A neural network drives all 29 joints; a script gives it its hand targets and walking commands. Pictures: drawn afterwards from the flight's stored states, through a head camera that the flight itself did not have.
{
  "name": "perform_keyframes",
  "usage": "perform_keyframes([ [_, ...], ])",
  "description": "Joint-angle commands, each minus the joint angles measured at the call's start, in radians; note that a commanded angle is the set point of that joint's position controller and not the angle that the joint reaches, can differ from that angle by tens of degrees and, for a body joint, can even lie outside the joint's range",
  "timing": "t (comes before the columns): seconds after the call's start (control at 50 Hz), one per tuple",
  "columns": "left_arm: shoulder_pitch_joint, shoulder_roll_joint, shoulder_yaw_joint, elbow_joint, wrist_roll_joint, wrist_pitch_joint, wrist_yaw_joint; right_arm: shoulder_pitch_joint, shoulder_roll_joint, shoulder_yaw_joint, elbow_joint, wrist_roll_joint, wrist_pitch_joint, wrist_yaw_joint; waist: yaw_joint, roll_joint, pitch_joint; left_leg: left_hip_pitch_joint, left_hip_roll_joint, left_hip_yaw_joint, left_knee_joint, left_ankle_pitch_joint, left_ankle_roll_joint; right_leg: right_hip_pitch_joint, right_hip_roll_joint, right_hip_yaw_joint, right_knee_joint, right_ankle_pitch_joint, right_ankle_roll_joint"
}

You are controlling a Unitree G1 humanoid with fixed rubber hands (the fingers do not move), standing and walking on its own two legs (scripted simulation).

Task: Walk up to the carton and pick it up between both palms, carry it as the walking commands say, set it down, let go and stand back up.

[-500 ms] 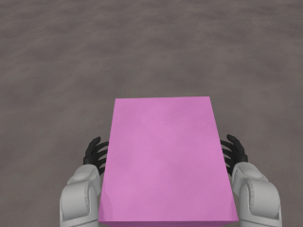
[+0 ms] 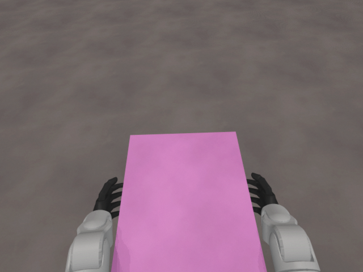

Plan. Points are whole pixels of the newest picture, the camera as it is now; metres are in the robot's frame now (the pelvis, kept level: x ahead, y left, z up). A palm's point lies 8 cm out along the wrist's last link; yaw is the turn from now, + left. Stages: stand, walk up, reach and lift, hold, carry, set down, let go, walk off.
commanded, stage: hold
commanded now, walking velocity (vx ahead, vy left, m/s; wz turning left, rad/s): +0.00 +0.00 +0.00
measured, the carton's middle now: (185, 212) +0.28 +0.05 -0.09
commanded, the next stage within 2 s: set down in 0.66 s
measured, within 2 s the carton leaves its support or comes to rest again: neither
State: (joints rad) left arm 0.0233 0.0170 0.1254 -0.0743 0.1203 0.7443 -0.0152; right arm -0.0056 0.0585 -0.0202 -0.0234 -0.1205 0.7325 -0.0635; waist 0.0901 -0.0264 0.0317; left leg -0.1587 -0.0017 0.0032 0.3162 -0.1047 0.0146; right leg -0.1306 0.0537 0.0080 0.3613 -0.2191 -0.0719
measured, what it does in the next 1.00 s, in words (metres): stands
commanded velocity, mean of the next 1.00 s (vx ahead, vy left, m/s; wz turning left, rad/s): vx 0.00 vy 0.00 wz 0.00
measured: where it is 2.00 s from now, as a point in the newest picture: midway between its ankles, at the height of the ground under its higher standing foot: outside the picture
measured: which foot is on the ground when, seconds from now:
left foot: down 0.00-1.00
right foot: down 0.00-1.00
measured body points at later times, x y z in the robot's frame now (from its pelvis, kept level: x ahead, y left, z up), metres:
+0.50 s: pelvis -0.04 +0.05 -0.01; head -0.08 +0.06 +0.44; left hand +0.26 +0.23 +0.04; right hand +0.29 -0.12 +0.04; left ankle +0.01 +0.15 -0.75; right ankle -0.02 -0.06 -0.75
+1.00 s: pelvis -0.02 +0.03 -0.01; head -0.03 +0.03 +0.44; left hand +0.25 +0.25 -0.01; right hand +0.30 -0.10 -0.01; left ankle +0.01 +0.15 -0.75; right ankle -0.02 -0.06 -0.75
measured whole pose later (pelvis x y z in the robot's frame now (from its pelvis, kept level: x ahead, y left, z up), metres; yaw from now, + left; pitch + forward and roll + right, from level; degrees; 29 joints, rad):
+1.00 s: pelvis -0.02 +0.03 -0.01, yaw -2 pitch -1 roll +1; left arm -0.24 -0.13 0.38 0.32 0.31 0.61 -0.04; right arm -0.32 0.12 -0.29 0.49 -0.32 0.54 0.05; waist 0.13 0.00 -0.01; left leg -0.20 -0.02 -0.04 0.41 -0.18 0.00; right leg -0.19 0.06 0.05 0.45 -0.23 -0.04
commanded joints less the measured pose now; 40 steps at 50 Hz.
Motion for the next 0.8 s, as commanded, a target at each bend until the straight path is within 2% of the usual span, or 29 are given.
perform_keyframes([
  [0.0, -0.422, -0.433, -0.432, -0.233, -0.181, -0.082, -0.106, -0.456, 0.579, 0.541, -0.213, 0.184, -0.119, 0.102, 0.056, 0.013, -0.400, 0.100, -0.081, -0.062, -0.006, 0.255, 0.028, 0.171, -0.069, 0.155, 0.014, 0.715, 0.105],
  [0.04, -0.399, -0.445, -0.438, -0.190, -0.183, -0.067, -0.113, -0.415, 0.568, 0.519, -0.160, 0.157, -0.106, 0.102, 0.043, 0.006, -0.359, 0.119, -0.076, -0.062, -0.010, 0.228, 0.015, 0.142, -0.058, 0.138, 0.007, 0.631, 0.098],
  [0.08, -0.429, -0.452, -0.419, -0.140, -0.170, -0.047, -0.112, -0.445, 0.546, 0.477, -0.095, 0.131, -0.091, 0.115, 0.029, -0.013, -0.319, 0.163, -0.073, -0.059, -0.006, 0.167, 0.012, 0.074, -0.044, 0.123, -0.017, 0.445, 0.092],
  [0.12, -0.449, -0.482, -0.408, -0.091, -0.159, -0.032, -0.113, -0.479, 0.548, 0.451, -0.051, 0.124, -0.083, 0.132, 0.021, -0.005, -0.285, 0.165, -0.071, -0.049, 0.000, 0.128, 0.010, 0.058, -0.033, 0.119, -0.026, 0.332, 0.082],
  [0.2, -0.586, -0.608, -0.416, -0.015, -0.163, -0.005, -0.115, -0.611, 0.582, 0.389, 0.051, 0.118, -0.070, 0.187, -0.011, 0.014, -0.226, 0.156, -0.060, -0.044, 0.019, 0.043, 0.001, 0.009, -0.007, 0.109, -0.033, 0.068, 0.045],
  [0.26, -0.710, -0.732, -0.430, 0.047, -0.165, 0.003, -0.126, -0.734, 0.652, 0.363, 0.135, 0.122, -0.075, 0.237, -0.030, 0.040, -0.213, 0.156, -0.048, -0.055, 0.021, -0.033, -0.010, -0.022, 0.001, 0.100, -0.020, -0.022, 0.031],
  [0.36, -0.910, -0.956, -0.444, 0.172, -0.152, -0.003, -0.167, -0.946, 0.824, 0.342, 0.265, 0.143, -0.095, 0.338, -0.032, 0.078, -0.237, 0.147, -0.026, -0.085, -0.003, -0.131, -0.020, -0.020, 0.015, 0.089, 0.008, -0.065, 0.026],
  [0.46, -1.004, -1.070, -0.380, 0.320, -0.112, -0.009, -0.197, -1.072, 0.906, 0.274, 0.411, 0.138, -0.112, 0.422, -0.010, 0.080, -0.254, 0.164, -0.018, -0.099, -0.030, -0.174, -0.023, -0.026, 0.022, 0.086, 0.007, -0.085, 0.021],
  [0.56, -1.027, -1.078, -0.309, 0.389, -0.078, -0.014, -0.214, -1.081, 0.930, 0.201, 0.506, 0.109, -0.117, 0.453, 0.012, 0.054, -0.260, 0.212, -0.026, -0.077, -0.037, -0.106, -0.023, -0.041, 0.014, 0.095, -0.028, -0.065, 0.020],
  [0.64, -0.992, -1.073, -0.300, 0.379, -0.074, -0.010, -0.226, -1.030, 0.939, 0.189, 0.498, 0.100, -0.114, 0.452, 0.010, 0.036, -0.270, 0.257, -0.039, -0.060, -0.030, 0.006, -0.028, -0.039, 0.014, 0.104, -0.057, 0.005, 0.025],
  [0.66, -0.751, -1.049, -0.267, 0.366, -0.028, -0.012, -0.221, -0.906, 1.002, 0.277, 0.477, 0.110, -0.120, 0.465, 0.146, 0.010, -0.323, 0.255, -0.015, -0.091, -0.030, 0.124, 0.001, -0.004, 0.030, 0.107, -0.051, 0.068, 0.007],
  [0.7, -0.747, -1.007, -0.266, 0.341, -0.023, -0.016, -0.226, -0.853, 0.939, 0.217, 0.465, 0.079, -0.127, 0.447, 0.096, 0.026, -0.256, 0.245, -0.025, -0.077, -0.034, 0.168, -0.008, -0.016, 0.019, 0.114, -0.071, 0.090, 0.008],
  [0.78, -0.837, -1.008, -0.315, 0.323, -0.064, -0.054, -0.261, -0.853, 0.900, 0.178, 0.443, 0.036, -0.174, 0.417, 0.018, 0.058, -0.231, 0.208, -0.038, -0.058, -0.010, 0.066, -0.024, -0.055, 0.012, 0.111, -0.072, 0.019, 0.002],
])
